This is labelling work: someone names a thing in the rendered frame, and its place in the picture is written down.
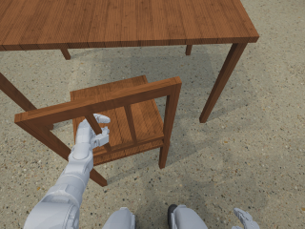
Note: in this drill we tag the right robot shin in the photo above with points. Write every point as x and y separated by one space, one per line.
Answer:
180 206

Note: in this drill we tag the robot right hand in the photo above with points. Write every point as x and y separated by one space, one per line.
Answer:
246 219

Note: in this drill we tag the robot left forearm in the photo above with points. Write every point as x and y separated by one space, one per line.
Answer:
71 184

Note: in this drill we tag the robot left hand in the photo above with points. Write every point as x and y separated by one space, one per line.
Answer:
85 133

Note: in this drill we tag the chair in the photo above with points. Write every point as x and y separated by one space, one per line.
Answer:
135 124

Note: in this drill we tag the left robot upper arm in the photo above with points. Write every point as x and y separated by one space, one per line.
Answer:
54 215

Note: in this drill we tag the right robot foot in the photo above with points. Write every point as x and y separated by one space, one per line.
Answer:
170 211

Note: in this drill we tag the table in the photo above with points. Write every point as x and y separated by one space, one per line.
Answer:
35 25

